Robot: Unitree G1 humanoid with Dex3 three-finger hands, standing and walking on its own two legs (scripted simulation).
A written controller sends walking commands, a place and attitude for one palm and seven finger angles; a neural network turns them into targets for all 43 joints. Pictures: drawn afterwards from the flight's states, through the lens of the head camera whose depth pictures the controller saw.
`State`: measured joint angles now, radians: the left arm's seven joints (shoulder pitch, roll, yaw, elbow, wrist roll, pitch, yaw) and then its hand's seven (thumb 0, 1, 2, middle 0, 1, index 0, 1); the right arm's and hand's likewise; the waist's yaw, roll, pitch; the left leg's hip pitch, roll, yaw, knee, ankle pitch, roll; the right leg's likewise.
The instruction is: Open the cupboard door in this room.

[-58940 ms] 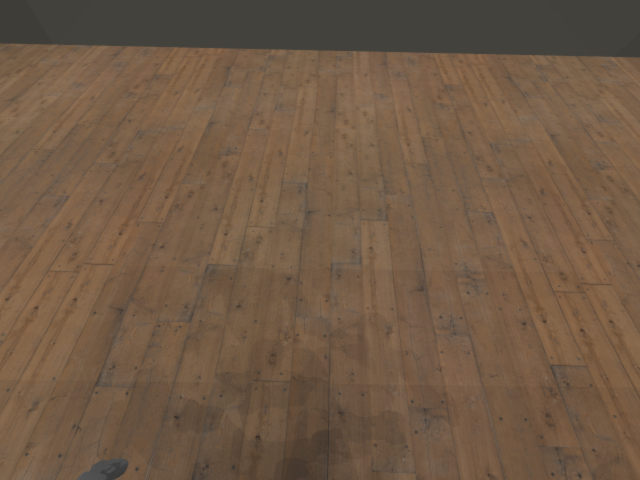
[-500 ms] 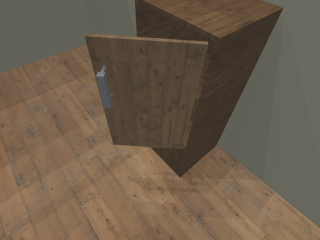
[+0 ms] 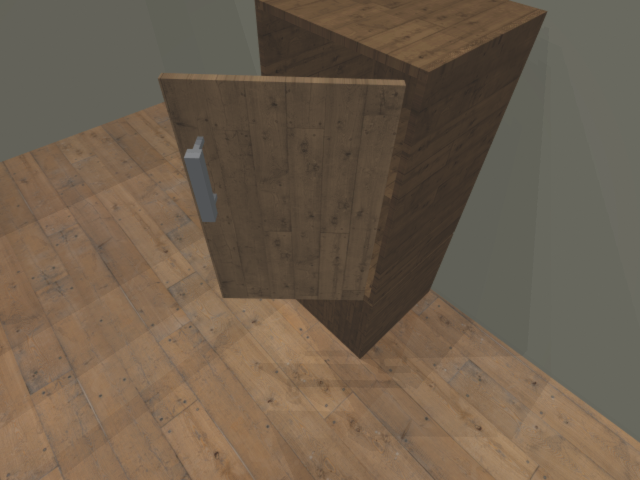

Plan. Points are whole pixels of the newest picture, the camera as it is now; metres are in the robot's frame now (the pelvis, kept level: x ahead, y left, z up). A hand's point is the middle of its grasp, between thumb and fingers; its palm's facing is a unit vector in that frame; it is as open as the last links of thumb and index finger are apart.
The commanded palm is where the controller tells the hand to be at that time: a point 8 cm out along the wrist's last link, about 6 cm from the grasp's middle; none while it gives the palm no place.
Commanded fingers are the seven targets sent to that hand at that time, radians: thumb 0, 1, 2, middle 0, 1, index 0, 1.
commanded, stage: come to a stop and stand still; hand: left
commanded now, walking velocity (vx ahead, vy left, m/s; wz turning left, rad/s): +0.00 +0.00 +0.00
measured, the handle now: (204, 180) +0.58 +0.23 +0.03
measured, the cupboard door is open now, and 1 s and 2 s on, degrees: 46 46 46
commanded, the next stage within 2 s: look again from close up in 0.42 s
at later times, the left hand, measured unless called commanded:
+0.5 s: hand out of the picture -0.04 +0.14 -0.16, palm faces +0.04 -0.98 -0.19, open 7.4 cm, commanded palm none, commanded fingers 0.00 0.90 0.90 -0.20 -0.30 -0.20 -0.30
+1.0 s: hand out of the picture -0.03 +0.12 -0.16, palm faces +0.06 -0.98 -0.18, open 7.3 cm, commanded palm none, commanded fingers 0.00 0.90 0.90 -0.20 -0.30 -0.20 -0.30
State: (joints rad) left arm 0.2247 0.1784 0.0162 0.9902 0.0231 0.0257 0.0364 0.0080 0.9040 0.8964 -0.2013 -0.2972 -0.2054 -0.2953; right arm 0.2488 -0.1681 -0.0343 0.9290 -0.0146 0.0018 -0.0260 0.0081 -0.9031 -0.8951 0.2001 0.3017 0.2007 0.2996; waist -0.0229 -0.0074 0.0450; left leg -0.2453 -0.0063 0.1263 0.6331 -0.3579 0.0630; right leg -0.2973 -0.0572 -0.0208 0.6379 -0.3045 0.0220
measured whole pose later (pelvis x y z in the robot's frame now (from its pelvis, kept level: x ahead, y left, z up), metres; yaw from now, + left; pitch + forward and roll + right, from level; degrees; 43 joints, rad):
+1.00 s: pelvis -0.02 -0.04 +0.02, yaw +1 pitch -2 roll +1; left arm 0.33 0.12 0.00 1.10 0.02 -0.02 0.03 0.02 0.92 0.90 -0.20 -0.30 -0.20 -0.30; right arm 0.33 -0.12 0.01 1.11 -0.01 -0.02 -0.02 0.01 -0.90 -0.90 0.20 0.30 0.20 0.30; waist -0.01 0.01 0.01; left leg -0.18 0.02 0.09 0.43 -0.22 0.01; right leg -0.23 -0.02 -0.06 0.45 -0.19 -0.02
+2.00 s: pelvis +0.01 -0.01 +0.01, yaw +1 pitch -2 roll +0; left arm 0.24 0.16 0.00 1.06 0.02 -0.02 0.05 0.01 0.93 0.90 -0.20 -0.30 -0.20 -0.30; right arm 0.28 -0.18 -0.01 1.05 -0.01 -0.01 -0.03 0.02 -0.92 -0.89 0.20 0.30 0.20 0.30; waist -0.03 0.01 0.04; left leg -0.17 -0.01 0.10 0.52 -0.31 0.04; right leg -0.24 -0.05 -0.07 0.55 -0.27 0.00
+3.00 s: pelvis -0.01 -0.02 +0.02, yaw +1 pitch -2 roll +0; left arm 0.34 0.10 0.00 1.10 0.02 -0.02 0.04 0.01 0.91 0.90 -0.20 -0.30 -0.20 -0.29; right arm 0.33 -0.10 0.01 1.12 -0.01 -0.02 -0.02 0.01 -0.91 -0.90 0.20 0.30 0.20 0.30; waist 0.00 -0.01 0.01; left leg -0.19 -0.01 0.10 0.45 -0.24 0.04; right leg -0.24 -0.04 -0.07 0.46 -0.18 0.00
